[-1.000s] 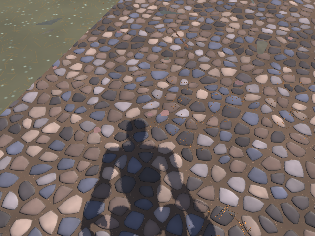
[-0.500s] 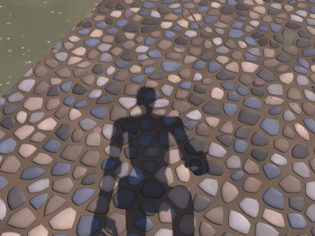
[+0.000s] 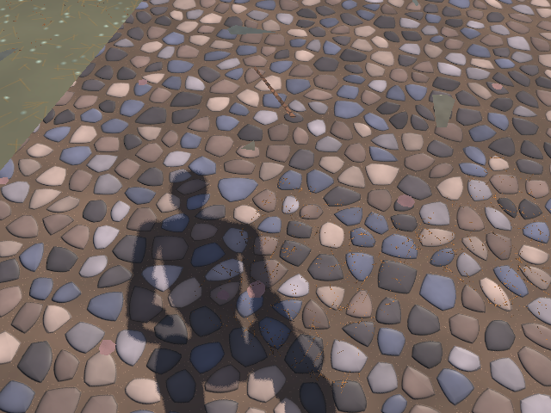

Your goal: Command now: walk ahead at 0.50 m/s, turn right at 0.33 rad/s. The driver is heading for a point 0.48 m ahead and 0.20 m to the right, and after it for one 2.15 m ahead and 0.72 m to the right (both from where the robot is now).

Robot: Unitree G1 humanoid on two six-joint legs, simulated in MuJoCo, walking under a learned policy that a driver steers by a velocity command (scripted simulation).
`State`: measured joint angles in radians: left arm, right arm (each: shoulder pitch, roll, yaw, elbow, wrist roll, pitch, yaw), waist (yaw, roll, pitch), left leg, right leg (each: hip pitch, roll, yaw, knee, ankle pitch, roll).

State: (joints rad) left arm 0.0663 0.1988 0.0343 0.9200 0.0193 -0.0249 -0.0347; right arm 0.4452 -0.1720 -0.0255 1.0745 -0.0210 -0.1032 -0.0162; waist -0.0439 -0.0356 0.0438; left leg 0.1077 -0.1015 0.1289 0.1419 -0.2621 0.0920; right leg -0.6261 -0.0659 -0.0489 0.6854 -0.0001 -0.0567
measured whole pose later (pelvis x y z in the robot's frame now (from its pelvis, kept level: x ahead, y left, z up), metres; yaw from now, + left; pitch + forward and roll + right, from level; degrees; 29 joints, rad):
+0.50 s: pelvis +0.28 -0.04 +0.00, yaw -16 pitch +1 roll +0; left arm 0.40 0.24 0.07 0.96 0.00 -0.05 0.00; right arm 0.03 -0.24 -0.03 0.80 -0.04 -0.04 0.02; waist 0.08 0.03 0.05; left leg -0.67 0.10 -0.04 0.76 -0.06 -0.05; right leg -0.04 0.15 0.11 0.28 -0.25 -0.13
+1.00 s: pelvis +0.45 -0.05 +0.00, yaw -31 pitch +0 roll +0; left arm 0.16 0.27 0.06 0.78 0.03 0.06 -0.03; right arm 0.26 -0.25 -0.03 0.83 -0.03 -0.03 -0.01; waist -0.03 -0.02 0.05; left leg -0.28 0.04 0.14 0.42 -0.15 0.04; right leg -0.47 0.01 0.03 0.84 -0.34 0.00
